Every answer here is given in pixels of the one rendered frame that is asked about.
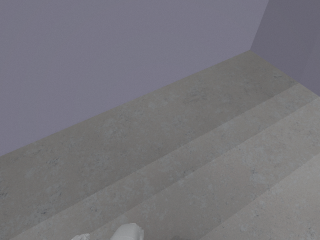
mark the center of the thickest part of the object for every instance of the left robot thigh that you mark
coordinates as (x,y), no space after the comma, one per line
(128,231)

